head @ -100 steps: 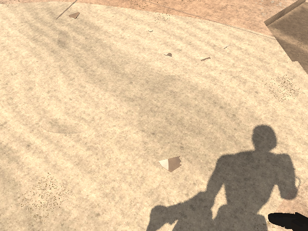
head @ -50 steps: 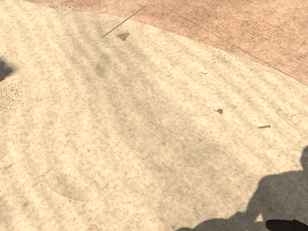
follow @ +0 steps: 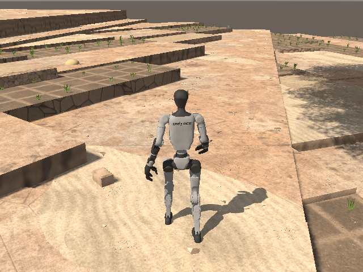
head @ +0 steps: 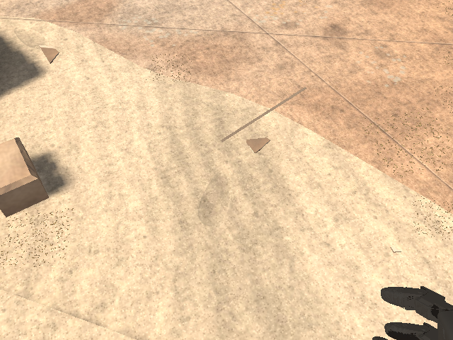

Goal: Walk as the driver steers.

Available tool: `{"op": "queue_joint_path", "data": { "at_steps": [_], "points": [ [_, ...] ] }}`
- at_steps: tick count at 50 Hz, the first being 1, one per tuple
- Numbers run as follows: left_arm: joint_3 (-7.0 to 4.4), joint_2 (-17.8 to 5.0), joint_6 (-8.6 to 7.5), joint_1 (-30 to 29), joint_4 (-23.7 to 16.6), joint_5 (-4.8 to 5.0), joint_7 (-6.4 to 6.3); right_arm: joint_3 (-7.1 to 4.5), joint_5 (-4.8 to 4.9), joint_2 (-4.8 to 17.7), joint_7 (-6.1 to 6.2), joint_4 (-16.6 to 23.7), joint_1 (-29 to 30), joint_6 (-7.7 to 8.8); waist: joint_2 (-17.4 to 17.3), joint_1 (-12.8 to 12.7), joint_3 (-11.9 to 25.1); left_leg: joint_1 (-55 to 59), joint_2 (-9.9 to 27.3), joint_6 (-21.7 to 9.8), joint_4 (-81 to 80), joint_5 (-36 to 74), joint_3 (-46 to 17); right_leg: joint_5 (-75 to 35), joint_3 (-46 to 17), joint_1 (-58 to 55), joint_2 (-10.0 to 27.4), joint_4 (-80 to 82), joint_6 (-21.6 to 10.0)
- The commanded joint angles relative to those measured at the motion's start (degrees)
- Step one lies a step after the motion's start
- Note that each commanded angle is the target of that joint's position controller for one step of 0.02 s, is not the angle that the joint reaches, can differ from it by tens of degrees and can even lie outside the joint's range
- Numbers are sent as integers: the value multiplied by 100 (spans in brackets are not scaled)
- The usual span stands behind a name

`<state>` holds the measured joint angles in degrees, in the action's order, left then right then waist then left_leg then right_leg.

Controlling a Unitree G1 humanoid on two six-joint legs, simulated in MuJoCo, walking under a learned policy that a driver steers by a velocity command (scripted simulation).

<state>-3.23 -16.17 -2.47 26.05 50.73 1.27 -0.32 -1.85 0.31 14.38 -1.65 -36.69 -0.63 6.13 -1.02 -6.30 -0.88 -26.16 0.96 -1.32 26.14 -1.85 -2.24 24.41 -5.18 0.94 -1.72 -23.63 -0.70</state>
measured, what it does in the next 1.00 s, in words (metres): goes down, turning right: right foot, then left foot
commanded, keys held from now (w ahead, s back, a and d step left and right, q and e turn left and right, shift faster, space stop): w+e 0.68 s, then w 0.12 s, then w+q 0.20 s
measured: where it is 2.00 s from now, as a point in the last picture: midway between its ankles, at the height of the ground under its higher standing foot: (355, 201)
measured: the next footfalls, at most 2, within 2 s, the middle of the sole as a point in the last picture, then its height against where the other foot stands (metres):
right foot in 0.48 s outside the picture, level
left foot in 0.98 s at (314, 256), level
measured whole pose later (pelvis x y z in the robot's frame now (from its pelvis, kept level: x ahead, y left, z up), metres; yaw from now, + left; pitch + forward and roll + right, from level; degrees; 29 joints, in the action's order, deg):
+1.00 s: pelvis +0.57 -0.18 -0.03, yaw -26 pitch -1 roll -2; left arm -5.3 -15.7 -4.7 23.3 49.3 -0.1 -0.8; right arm -2.1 0.0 15.7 -3.1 -43.8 -2.7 8.5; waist -1.4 -4.6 -0.9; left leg -24.4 -0.5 -3.2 25.1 5.4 -1.6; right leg 17.4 -2.8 -3.5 -4.9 -30.8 -5.2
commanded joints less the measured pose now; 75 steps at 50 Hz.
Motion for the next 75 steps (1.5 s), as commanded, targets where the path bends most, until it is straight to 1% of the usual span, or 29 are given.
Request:
{"op": "queue_joint_path", "data": {
  "at_steps": [1,2,3,6,14,21,25,26,27,28,29,30,34,40,46,49,50,51,52,53,55,57,60,66,70,71,72,73,75],
  "points": [
    [67,-84,-149,203,-650,-49,-26,-609,-136,1733,118,-144,-2300,2,-1149,1187,2148,4995,2155,-1238,-45,-834,-2738,-387,150,3305,-41,-3650,-98],
    [15,-391,-206,184,-633,60,-19,-507,-74,1315,99,-198,-2378,-46,-1495,1227,2232,4889,2372,-1424,-638,-1766,-3825,922,-221,4081,81,-4606,-54],
    [-126,-828,-201,-259,-707,146,-19,-399,-32,971,111,-197,-2059,-64,-972,1241,1318,4195,2152,-1181,-784,-1989,-3050,507,-276,4429,355,-4917,-60],
    [-185,-669,-68,-701,-804,38,-14,-261,-94,523,90,-254,-1205,-46,-628,781,227,2335,1523,-910,-1320,-818,-1343,-476,-113,3902,857,-4368,11],
    [-73,-227,73,-1415,-1179,-3,165,-468,-75,991,157,-636,-1025,52,-222,701,-107,1811,1307,-923,-1895,537,527,-2357,170,3438,937,-2284,68],
    [-141,-425,57,-2355,-1598,8,375,-593,102,1258,211,-903,-1463,-100,-131,966,-428,2870,1645,-645,-1289,623,1042,-2409,419,3706,845,-1327,-261],
    [-359,-776,186,-1654,-1499,-43,375,-680,258,1546,189,-947,-1489,-264,-179,479,99,3200,1520,-312,448,2783,1376,-1846,979,2235,212,-767,-559],
    [-510,-968,183,-1185,-1216,-36,324,-607,268,1264,184,-879,-1836,-317,153,424,599,2550,1085,-132,1514,2874,1672,-1770,1210,937,-233,-615,-687],
    [-630,-1000,197,-448,-1011,18,267,-564,202,1310,196,-826,-1562,-298,268,-183,858,1132,791,247,2966,1878,1730,-1866,781,-688,-128,-303,-992],
    [-685,-1341,178,-149,-876,-61,214,-452,81,952,192,-501,-1089,-156,1462,-323,805,-832,133,490,4942,-1724,1360,-1862,-1013,-1910,815,64,-1494],
    [-598,-1381,67,-171,-921,-141,250,-351,62,847,209,-279,-831,3,1399,-180,1245,-1188,-51,317,5587,-3158,330,-2260,-2398,-1951,1429,425,-1709],
    [-588,-1387,-17,-360,-1013,-125,264,-332,158,917,187,-160,-713,99,969,-69,1256,-1260,67,164,5419,-3093,-94,-2135,-2659,-1697,1622,605,-1838],
    [-388,-705,-159,-1199,-1177,-74,165,-348,-1,945,183,-331,-498,161,256,402,244,-867,509,125,3700,-1868,-192,-2886,-1774,-101,1106,948,-1587],
    [-345,-685,-233,-869,-869,-36,-140,-137,-128,439,-38,-275,291,319,444,192,-303,126,134,285,461,1272,205,-2571,-651,1240,546,1318,-1239],
    [-361,-593,-367,-462,-465,-36,-104,-178,-3,740,-147,-336,220,294,332,232,-493,340,205,-136,-106,2050,-175,-1794,-624,763,1044,866,-971],
    [-357,-664,-289,-599,-446,-182,-40,-300,11,922,-120,-758,-901,250,-27,818,82,1365,-201,-353,-115,1291,135,-3834,-181,396,775,-833,-722],
    [-308,-555,-271,-583,-572,-271,-10,-375,-80,1163,-90,-873,-1633,213,-652,1102,695,2750,207,-768,251,2393,-335,-3450,234,1220,310,-2619,-369],
    [-135,-57,-315,-32,-575,-292,26,-349,-111,1233,-123,-950,-2092,154,-1761,907,1351,4537,1226,-1567,548,3079,-2077,842,215,2991,-274,-4891,59],
    [-96,-322,-338,357,-537,-80,38,-403,76,1316,-155,-1034,-2461,86,-1195,997,1904,5219,1755,-2059,151,1555,-3487,1124,-179,3934,-259,-5735,191],
    [-141,-558,-366,-72,-685,157,14,-490,159,1389,-126,-954,-2238,28,-793,1094,1663,4891,1804,-2073,-426,-837,-4011,514,-312,4544,38,-5750,139],
    [-184,-769,-378,-1185,-1001,-2,-50,-337,45,1010,-51,-656,-1347,-39,170,925,634,3052,1524,-1744,-942,-1270,-3744,-249,-251,4373,389,-4970,120],
    [-200,-666,-322,-1209,-1065,-210,-80,-300,-42,963,-11,-591,-1047,-50,-92,591,350,1869,1124,-1625,-1200,-862,-3190,-293,-282,3614,567,-4029,141],
    [-108,-382,-293,-1471,-1129,-259,-75,-346,12,1070,111,-590,-1147,-95,-327,615,264,1065,736,-1485,-1347,-136,-2275,-612,43,2975,493,-2630,238],
    [-27,-332,-368,-2401,-1381,-121,23,-410,148,1088,263,-705,-1708,-321,-292,960,229,710,372,-1064,-1137,-880,-1987,-2491,51,1962,59,-840,402],
    [-152,-625,-455,-2009,-1316,-64,10,-372,117,911,257,-684,-1788,-371,-466,599,236,818,298,-775,-363,-1527,-2391,-1989,-5,1045,146,-253,150],
    [-214,-783,-471,-1533,-1231,-93,-27,-298,93,686,249,-651,-1779,-354,-365,343,421,487,106,-586,282,-1777,-2187,-1713,-227,321,516,-141,-44],
    [-286,-1087,-463,-783,-1133,-147,-71,-168,20,235,225,-617,-1992,-326,536,140,1020,-177,-417,-309,2051,-2792,-1423,-1080,-1298,-873,1574,7,-433],
    [-400,-1592,-362,-324,-944,-201,-30,-120,202,228,214,-319,-2416,-244,2071,357,1333,-1694,-719,-180,3429,-3536,-735,480,-3875,-1666,2757,674,-1314],
    [-246,-845,-354,-791,-1046,-98,8,-323,168,1060,237,-388,-1795,-266,922,191,254,-2327,-50,-30,4304,-2530,-680,922,-3077,-793,2285,887,-1036]
  ]
}}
